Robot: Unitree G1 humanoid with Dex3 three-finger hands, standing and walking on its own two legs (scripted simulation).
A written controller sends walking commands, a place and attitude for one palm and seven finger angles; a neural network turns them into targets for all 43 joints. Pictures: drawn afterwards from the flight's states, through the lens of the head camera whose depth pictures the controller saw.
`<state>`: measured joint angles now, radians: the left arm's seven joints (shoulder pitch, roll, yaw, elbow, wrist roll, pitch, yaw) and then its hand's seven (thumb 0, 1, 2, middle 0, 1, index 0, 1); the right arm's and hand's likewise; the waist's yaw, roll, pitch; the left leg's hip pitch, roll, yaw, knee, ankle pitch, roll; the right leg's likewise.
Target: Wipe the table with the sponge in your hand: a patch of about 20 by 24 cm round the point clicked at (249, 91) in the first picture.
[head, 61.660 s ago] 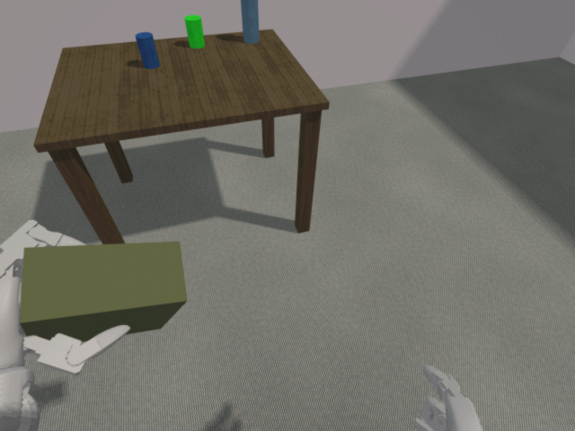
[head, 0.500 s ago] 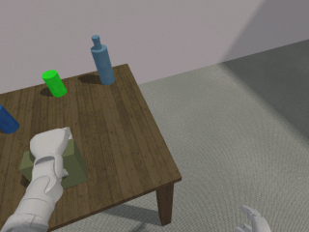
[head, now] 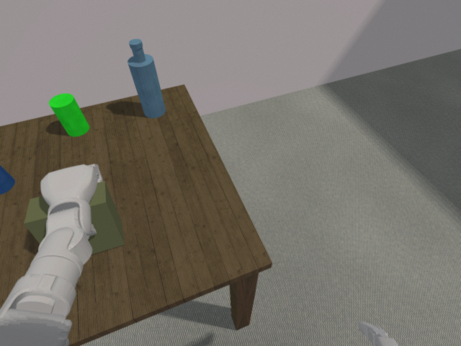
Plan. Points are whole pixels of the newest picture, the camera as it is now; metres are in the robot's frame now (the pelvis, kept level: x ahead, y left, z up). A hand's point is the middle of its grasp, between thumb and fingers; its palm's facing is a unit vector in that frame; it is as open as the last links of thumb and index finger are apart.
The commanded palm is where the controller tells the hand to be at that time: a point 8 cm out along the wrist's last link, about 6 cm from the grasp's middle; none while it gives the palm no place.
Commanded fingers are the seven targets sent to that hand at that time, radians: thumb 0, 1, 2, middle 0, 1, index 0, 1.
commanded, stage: wipe forward along the first lane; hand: left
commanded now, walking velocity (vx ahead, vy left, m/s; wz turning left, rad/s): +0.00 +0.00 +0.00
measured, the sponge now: (84, 230) +0.33 +0.33 -0.04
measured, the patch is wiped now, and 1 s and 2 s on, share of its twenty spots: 0.30 0.45 0.60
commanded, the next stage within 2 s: slide across to the middle lane in 0.22 s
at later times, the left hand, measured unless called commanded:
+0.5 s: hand (83, 193) +0.38 +0.33 +0.02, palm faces -0.11 +0.02 -0.99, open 10.6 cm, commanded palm +0.36 +0.30 +0.07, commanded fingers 0.00 0.10 1.30 -1.20 -1.60 -1.20 -1.60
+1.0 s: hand (114, 181) +0.41 +0.27 +0.03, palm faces -0.09 -0.02 -1.00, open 10.6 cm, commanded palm +0.39 +0.25 +0.08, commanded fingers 0.00 0.10 1.30 -1.20 -1.60 -1.20 -1.60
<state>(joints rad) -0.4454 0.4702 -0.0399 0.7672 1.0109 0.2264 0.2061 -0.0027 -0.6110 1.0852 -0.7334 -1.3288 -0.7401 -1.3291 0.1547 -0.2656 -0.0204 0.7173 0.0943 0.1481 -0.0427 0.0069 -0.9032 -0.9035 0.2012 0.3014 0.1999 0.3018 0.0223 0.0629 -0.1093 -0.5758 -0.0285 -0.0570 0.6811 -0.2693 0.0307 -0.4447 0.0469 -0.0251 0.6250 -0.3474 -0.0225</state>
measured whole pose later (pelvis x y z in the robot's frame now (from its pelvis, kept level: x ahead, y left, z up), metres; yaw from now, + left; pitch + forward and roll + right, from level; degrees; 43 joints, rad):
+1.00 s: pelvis +0.01 +0.01 +0.00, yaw +0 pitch +10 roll -2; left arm -0.64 0.36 -0.13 0.95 0.99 0.31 0.29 0.00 -0.58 1.07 -0.70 -1.35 -0.71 -1.35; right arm 0.15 -0.24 -0.02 0.75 0.08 0.17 -0.01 0.01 -0.90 -0.90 0.20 0.30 0.20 0.30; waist -0.01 0.06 -0.12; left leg -0.56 -0.04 -0.05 0.64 -0.26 0.04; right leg -0.43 0.04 -0.01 0.58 -0.33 -0.01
